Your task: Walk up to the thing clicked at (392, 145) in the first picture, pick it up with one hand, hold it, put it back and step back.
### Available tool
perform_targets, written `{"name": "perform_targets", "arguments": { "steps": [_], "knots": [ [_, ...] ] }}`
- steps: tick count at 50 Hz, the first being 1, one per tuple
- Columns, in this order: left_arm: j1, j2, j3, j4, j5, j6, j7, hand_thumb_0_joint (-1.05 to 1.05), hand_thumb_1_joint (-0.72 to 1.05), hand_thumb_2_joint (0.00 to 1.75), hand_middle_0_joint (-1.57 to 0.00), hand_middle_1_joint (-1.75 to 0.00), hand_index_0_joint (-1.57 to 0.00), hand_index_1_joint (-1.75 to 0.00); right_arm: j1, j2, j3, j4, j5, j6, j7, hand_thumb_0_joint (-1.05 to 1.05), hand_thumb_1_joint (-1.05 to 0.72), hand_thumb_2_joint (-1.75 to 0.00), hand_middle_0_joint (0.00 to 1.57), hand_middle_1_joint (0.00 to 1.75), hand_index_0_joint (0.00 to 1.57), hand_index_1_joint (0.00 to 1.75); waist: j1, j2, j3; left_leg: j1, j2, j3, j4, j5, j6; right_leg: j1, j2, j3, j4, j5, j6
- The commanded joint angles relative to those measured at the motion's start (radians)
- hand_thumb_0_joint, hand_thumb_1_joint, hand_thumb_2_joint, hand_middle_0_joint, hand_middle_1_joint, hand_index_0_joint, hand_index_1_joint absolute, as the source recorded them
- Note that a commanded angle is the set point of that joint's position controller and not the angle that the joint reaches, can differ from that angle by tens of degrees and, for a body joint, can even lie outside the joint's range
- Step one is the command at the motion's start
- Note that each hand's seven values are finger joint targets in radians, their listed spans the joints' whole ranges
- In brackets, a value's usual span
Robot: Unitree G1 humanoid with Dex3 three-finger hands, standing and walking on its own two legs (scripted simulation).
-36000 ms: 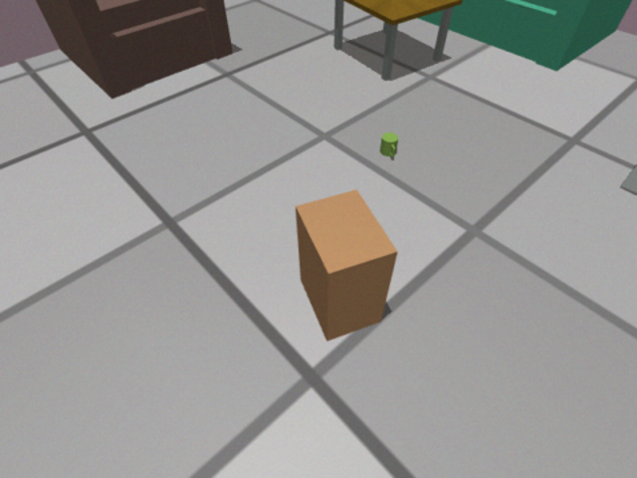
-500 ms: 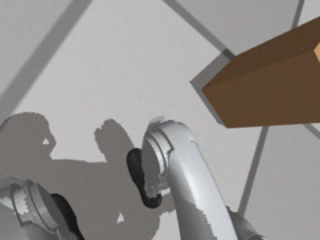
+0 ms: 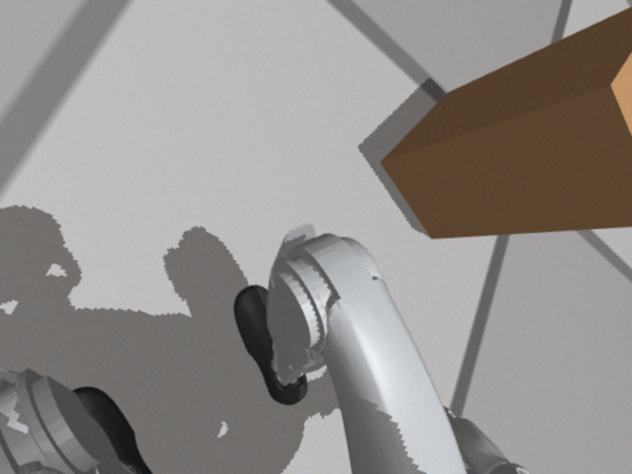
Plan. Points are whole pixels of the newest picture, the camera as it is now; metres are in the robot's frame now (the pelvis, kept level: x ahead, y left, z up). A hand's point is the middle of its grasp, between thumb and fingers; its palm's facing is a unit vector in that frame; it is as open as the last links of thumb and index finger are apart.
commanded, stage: rest palm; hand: left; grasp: from above
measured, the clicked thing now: out of the picture +0.56 +0.30 -0.27
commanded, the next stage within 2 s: close in 1.16 s
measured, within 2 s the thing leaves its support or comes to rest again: neither
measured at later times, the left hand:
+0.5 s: hand out of the picture +0.54 +0.31 -0.23, palm faces -0.44 -0.13 -0.89, open 13.0 cm
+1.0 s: hand out of the picture +0.54 +0.31 -0.24, palm faces -0.44 -0.13 -0.89, open 12.4 cm
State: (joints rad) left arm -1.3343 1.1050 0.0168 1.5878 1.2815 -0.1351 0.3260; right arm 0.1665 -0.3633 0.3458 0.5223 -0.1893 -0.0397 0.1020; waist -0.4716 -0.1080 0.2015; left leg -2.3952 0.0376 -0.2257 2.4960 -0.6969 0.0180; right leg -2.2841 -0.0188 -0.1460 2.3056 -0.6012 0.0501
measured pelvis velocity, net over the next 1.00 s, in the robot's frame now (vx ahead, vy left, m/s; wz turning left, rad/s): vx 0.00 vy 0.00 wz -0.03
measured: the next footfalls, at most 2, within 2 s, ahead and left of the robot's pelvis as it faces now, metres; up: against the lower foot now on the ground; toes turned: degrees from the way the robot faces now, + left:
none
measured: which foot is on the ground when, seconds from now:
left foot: down 0.00-1.00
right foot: down 0.00-1.00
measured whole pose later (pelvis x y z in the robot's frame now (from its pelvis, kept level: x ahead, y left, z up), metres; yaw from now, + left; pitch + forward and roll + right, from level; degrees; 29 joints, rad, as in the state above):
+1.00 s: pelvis +0.00 +0.00 +0.00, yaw -1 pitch +31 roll -16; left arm -1.33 1.16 0.02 1.60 1.26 -0.13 0.36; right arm 0.14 -0.37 0.39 0.53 -0.21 -0.07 0.11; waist -0.48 -0.13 0.24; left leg -2.39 0.04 -0.24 2.51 -0.70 0.03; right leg -2.27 -0.01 -0.16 2.29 -0.60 0.06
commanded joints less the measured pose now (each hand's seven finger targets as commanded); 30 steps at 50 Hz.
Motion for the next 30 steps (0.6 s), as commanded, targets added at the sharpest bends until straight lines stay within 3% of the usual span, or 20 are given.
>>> {"name": "perform_targets", "arguments": {
  "steps": [1, 3, 6, 7, 8, 10, 13, 16, 18, 21, 23, 24, 30],
  "knots": [
    [-0.293, 0.193, 0.012, -0.137, -0.024, 0.007, 0.039, 0.00, -0.44, 0.92, -0.14, -0.96, -0.14, -0.96, 0.221, -0.323, -0.094, 0.024, -0.003, 0.005, -0.011, 0.00, -0.90, -0.90, 0.20, 0.30, 0.20, 0.30, -0.078, 0.574, -0.704, 0.535, 0.016, 0.078, -0.229, 0.301, -0.011, 0.412, 0.049, -0.097, -0.182, 0.262, -0.078],
    [-0.291, 0.191, 0.007, -0.125, -0.028, 0.005, 0.036, 0.00, -0.42, 0.93, -0.15, -0.97, -0.16, -0.97, 0.218, -0.330, -0.092, 0.026, -0.005, 0.002, -0.011, 0.00, -0.90, -0.90, 0.20, 0.30, 0.20, 0.30, -0.085, 0.564, -0.674, 0.523, 0.017, 0.074, -0.231, 0.279, -0.012, 0.398, 0.048, -0.100, -0.187, 0.240, -0.079],
    [-0.311, 0.230, 0.016, -0.164, -0.023, 0.000, 0.043, 0.00, -0.39, 0.90, -0.17, -0.96, -0.18, -0.95, 0.211, -0.324, -0.086, 0.018, -0.008, -0.002, -0.012, 0.00, -0.90, -0.90, 0.20, 0.30, 0.20, 0.30, -0.073, 0.572, -0.712, 0.518, 0.016, 0.085, -0.231, 0.266, -0.006, 0.452, 0.050, -0.094, -0.192, 0.244, -0.071],
    [-0.265, 0.208, 0.002, -0.098, -0.026, 0.006, 0.044, 0.00, -0.41, 0.90, -0.16, -0.96, -0.17, -0.95, 0.201, -0.312, -0.085, 0.024, -0.005, -0.002, -0.013, 0.00, -0.90, -0.90, 0.20, 0.30, 0.20, 0.30, -0.063, 0.549, -0.701, 0.503, 0.017, 0.085, -0.233, 0.250, -0.003, 0.448, 0.058, -0.093, -0.189, 0.232, -0.072],
    [-0.306, 0.223, 0.012, -0.161, -0.025, 0.000, 0.045, 0.00, -0.39, 0.89, -0.17, -0.97, -0.18, -0.96, 0.204, -0.328, -0.087, 0.020, -0.007, -0.004, -0.012, 0.00, -0.90, -0.90, 0.20, 0.30, 0.20, 0.30, -0.076, 0.579, -0.715, 0.524, 0.017, 0.084, -0.228, 0.267, -0.005, 0.435, 0.052, -0.094, -0.191, 0.247, -0.070],
    [-0.278, 0.197, 0.000, -0.117, -0.032, 0.004, 0.044, 0.00, -0.40, 0.89, -0.16, -0.97, -0.17, -0.96, 0.209, -0.322, -0.084, 0.028, -0.005, -0.005, -0.012, 0.00, -0.90, -0.90, 0.20, 0.30, 0.20, 0.30, -0.077, 0.568, -0.696, 0.534, 0.019, 0.076, -0.237, 0.278, -0.009, 0.427, 0.054, -0.100, -0.185, 0.247, -0.073],
    [-0.296, 0.220, 0.009, -0.132, -0.029, -0.002, 0.056, 0.00, -0.40, 0.90, -0.16, -0.97, -0.17, -0.96, 0.199, -0.329, -0.081, 0.020, -0.006, -0.005, -0.012, 0.00, -0.90, -0.90, 0.20, 0.30, 0.20, 0.30, -0.081, 0.584, -0.711, 0.544, 0.023, 0.068, -0.233, 0.289, -0.011, 0.428, 0.054, -0.106, -0.184, 0.258, -0.074],
    [-0.290, 0.193, -0.009, -0.114, -0.031, -0.006, 0.060, 0.00, -0.39, 0.92, -0.17, -0.98, -0.18, -0.97, 0.208, -0.326, -0.075, 0.035, -0.010, -0.009, -0.009, 0.00, -0.90, -0.90, 0.20, 0.30, 0.20, 0.30, -0.092, 0.576, -0.665, 0.521, 0.020, 0.069, -0.232, 0.273, -0.009, 0.421, 0.054, -0.104, -0.181, 0.249, -0.072],
    [-0.304, 0.230, 0.010, -0.153, -0.026, -0.010, 0.065, 0.00, -0.38, 0.94, -0.19, -0.98, -0.19, -0.97, 0.202, -0.333, -0.074, 0.031, -0.012, -0.012, -0.012, 0.00, -0.90, -0.90, 0.20, 0.30, 0.20, 0.30, -0.083, 0.586, -0.691, 0.536, 0.021, 0.072, -0.220, 0.298, -0.010, 0.433, 0.052, -0.102, -0.184, 0.270, -0.073],
    [-0.282, 0.212, 0.010, -0.113, -0.027, -0.008, 0.070, 0.00, -0.35, 0.93, -0.21, -0.98, -0.21, -0.97, 0.198, -0.340, -0.075, 0.031, -0.015, -0.014, -0.011, 0.00, -0.90, -0.90, 0.20, 0.30, 0.20, 0.30, -0.098, 0.588, -0.668, 0.549, 0.028, 0.058, -0.227, 0.306, -0.019, 0.401, 0.049, -0.110, -0.179, 0.267, -0.075],
    [-0.266, 0.202, -0.002, -0.082, -0.030, -0.007, 0.073, 0.00, -0.34, 0.92, -0.21, -0.98, -0.22, -0.97, 0.199, -0.332, -0.068, 0.030, -0.018, -0.015, -0.009, 0.00, -0.90, -0.90, 0.20, 0.30, 0.20, 0.30, -0.101, 0.563, -0.644, 0.527, 0.027, 0.058, -0.238, 0.263, -0.013, 0.418, 0.054, -0.111, -0.187, 0.238, -0.072],
    [-0.302, 0.228, 0.006, -0.142, -0.028, -0.012, 0.074, 0.00, -0.33, 0.92, -0.22, -0.98, -0.22, -0.97, 0.188, -0.339, -0.068, 0.024, -0.015, -0.018, -0.009, 0.00, -0.90, -0.90, 0.20, 0.30, 0.20, 0.30, -0.091, 0.591, -0.668, 0.535, 0.028, 0.060, -0.229, 0.277, -0.013, 0.418, 0.052, -0.108, -0.185, 0.253, -0.071],
    [-0.276, 0.244, 0.005, -0.111, -0.035, -0.004, 0.077, 0.00, -0.34, 0.90, -0.20, -0.98, -0.21, -0.97, 0.187, -0.340, -0.061, 0.036, -0.018, -0.024, -0.012, 0.00, -0.90, -0.90, 0.20, 0.30, 0.20, 0.30, -0.091, 0.566, -0.664, 0.508, 0.027, 0.065, -0.224, 0.258, -0.008, 0.438, 0.056, -0.108, -0.188, 0.245, -0.068]
  ]
}}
